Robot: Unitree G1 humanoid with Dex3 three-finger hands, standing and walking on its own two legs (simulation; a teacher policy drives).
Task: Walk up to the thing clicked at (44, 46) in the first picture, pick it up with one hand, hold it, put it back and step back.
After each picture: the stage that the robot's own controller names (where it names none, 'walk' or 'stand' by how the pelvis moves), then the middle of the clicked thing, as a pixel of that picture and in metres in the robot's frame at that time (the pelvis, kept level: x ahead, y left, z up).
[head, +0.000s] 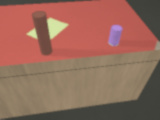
stand; (43, 35) +0.72 +0.24 -0.03
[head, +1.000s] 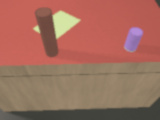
walk; (48, 34) +0.62 +0.22 -0.02
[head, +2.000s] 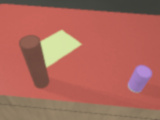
stand; (36, 65) +0.45 +0.21 +0.00
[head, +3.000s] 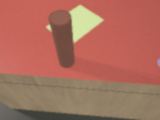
stand; (64, 43) +0.49 +0.10 +0.02
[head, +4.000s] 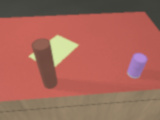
stand; (46, 66) +0.48 +0.18 -0.01
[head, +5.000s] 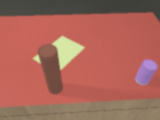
stand; (52, 72) +0.45 +0.15 -0.03
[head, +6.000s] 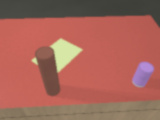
stand; (49, 73) +0.45 +0.16 -0.03
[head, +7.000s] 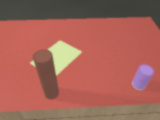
stand; (47, 77) +0.43 +0.17 -0.03
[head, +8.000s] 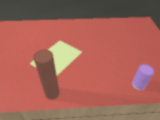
stand; (48, 77) +0.43 +0.17 -0.03
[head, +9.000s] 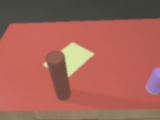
rise first; (60, 78) +0.43 +0.15 -0.03
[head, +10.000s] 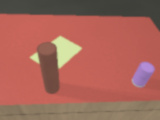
go down; (50, 70) +0.45 +0.14 -0.02
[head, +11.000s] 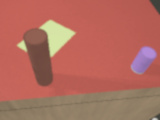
go down; (41, 61) +0.44 +0.14 +0.02
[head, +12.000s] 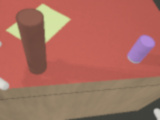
close in; (34, 47) +0.46 +0.14 +0.05
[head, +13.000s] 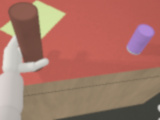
close; (30, 43) +0.47 +0.14 +0.07
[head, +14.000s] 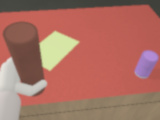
lift; (29, 66) +0.35 +0.16 +0.15
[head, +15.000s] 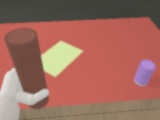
lift; (31, 74) +0.31 +0.16 +0.16
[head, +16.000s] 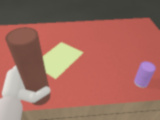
hold; (33, 72) +0.32 +0.16 +0.16
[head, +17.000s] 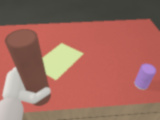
hold; (33, 73) +0.32 +0.16 +0.15
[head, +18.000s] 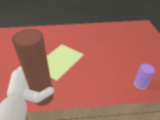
crouch; (37, 72) +0.33 +0.15 +0.15
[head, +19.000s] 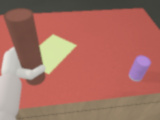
crouch; (28, 52) +0.41 +0.17 +0.14
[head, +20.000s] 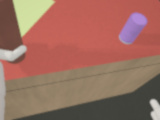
lower; (6, 31) +0.49 +0.17 +0.08
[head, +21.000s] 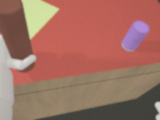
lower; (18, 41) +0.47 +0.16 +0.07
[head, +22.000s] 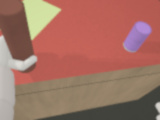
lower; (19, 42) +0.46 +0.16 +0.07
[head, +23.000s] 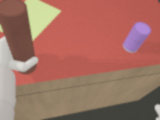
lower; (20, 43) +0.46 +0.15 +0.07
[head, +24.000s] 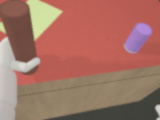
loosen; (23, 44) +0.46 +0.15 +0.07
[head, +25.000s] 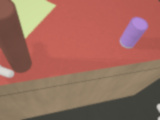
withdraw; (12, 43) +0.45 +0.16 +0.07
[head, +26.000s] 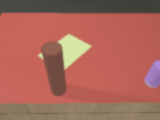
sink last; (55, 72) +0.43 +0.14 +0.01
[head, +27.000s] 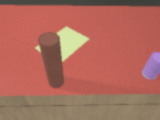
stand; (53, 63) +0.45 +0.15 +0.02
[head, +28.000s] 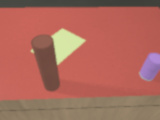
stand; (48, 66) +0.43 +0.16 +0.03
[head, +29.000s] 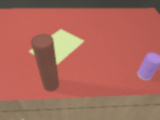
stand; (47, 66) +0.44 +0.16 +0.04
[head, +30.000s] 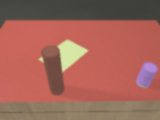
stand; (54, 72) +0.46 +0.15 -0.02
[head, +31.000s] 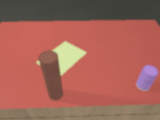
stand; (52, 78) +0.43 +0.15 -0.03
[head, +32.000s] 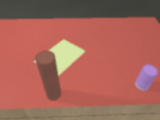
stand; (50, 78) +0.42 +0.16 -0.03
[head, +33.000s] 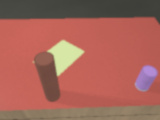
walk; (49, 79) +0.42 +0.16 -0.03
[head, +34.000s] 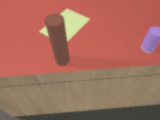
walk; (59, 43) +0.54 +0.14 -0.01
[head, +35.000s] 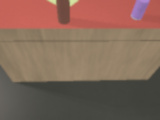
walk; (62, 1) +0.80 +0.14 +0.00
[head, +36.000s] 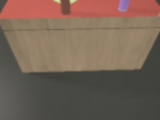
stand; out of the picture +1.07 +0.17 -0.01
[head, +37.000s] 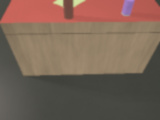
stand; (68, 0) +1.04 +0.14 -0.02
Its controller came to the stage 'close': yes
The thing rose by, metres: 0.20
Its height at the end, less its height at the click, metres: +0.00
